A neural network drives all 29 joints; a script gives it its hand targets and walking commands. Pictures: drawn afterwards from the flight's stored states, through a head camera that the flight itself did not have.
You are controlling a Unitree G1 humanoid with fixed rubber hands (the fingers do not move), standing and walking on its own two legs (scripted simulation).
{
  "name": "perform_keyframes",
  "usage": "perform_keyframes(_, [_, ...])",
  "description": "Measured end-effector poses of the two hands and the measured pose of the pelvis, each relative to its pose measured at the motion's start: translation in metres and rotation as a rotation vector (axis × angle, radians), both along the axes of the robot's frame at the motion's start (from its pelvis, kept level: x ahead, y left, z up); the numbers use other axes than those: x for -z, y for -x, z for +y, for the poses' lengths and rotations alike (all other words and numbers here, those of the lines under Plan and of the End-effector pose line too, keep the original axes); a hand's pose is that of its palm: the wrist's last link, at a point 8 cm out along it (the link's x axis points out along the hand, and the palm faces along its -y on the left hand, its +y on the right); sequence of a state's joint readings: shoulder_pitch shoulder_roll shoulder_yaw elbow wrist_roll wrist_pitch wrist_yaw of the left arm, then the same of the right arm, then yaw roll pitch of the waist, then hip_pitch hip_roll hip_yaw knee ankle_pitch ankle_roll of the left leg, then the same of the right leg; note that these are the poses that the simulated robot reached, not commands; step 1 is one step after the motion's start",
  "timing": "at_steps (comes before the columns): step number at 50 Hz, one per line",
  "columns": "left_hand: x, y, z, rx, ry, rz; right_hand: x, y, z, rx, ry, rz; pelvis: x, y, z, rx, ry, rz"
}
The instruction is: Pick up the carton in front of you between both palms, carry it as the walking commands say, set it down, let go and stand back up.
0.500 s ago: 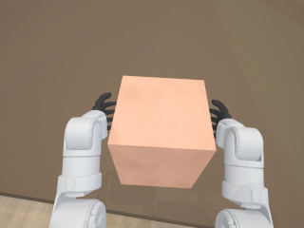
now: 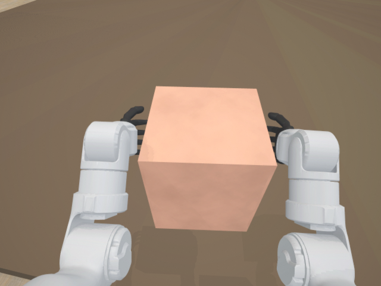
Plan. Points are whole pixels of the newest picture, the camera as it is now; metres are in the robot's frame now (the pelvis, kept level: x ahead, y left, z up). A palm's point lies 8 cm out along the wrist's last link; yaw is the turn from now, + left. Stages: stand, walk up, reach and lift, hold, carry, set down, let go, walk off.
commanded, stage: carry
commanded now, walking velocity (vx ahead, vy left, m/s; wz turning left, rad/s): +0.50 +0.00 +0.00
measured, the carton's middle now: (203, 162) +0.37 +0.01 +0.10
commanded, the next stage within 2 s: none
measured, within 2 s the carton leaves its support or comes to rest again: neither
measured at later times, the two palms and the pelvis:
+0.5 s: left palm (152, 81) +0.58 +0.15 +0.17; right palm (268, 95) +0.54 -0.14 +0.17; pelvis +0.18 +0.03 +0.01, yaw -1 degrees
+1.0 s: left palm out of the picture +0.84 +0.17 +0.30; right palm (255, 5) +0.86 -0.13 +0.30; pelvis +0.47 +0.00 +0.11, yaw +0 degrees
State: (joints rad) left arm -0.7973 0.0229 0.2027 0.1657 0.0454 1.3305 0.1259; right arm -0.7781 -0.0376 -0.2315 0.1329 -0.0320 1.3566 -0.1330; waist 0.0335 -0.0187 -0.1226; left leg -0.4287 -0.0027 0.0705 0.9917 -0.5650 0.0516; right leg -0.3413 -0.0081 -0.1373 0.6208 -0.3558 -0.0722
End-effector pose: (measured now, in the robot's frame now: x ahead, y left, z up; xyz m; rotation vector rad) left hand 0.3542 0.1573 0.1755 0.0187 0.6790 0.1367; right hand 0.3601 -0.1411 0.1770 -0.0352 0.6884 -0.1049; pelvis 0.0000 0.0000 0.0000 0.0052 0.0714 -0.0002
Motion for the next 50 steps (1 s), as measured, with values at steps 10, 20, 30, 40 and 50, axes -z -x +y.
perform_keyframes(10, [0.009,-0.077,0.022,0.022,0.037,0.01,0.003,-0.066,0.022,0.046,0.008,0.009,0.007,-0.059,0.031,0.019,-0.012,-0.004])
perform_keyframes(20, [0.016,-0.166,0.005,0.074,0.065,0.045,0.021,-0.122,0.006,0.137,-0.005,0.041,-0.009,-0.129,0.043,0.022,0.018,0.001])
perform_keyframes(30, [0.003,-0.287,-0.009,0.032,0.067,0.001,0.002,-0.261,-0.009,0.119,-0.029,-0.001,-0.017,-0.256,0.014,0.025,0.039,0.016])
perform_keyframes(40, [-0.042,-0.368,0.014,-0.119,0.052,0.008,-0.045,-0.392,0.014,-0.011,-0.065,0.014,-0.082,-0.354,-0.016,0.009,0.021,-0.016])
perform_keyframes(50, [-0.128,-0.49,0.012,-0.08,0.021,-0.066,-0.119,-0.499,0.011,0.007,-0.064,-0.063,-0.113,-0.471,-0.002,0.007,-0.005,0.004])
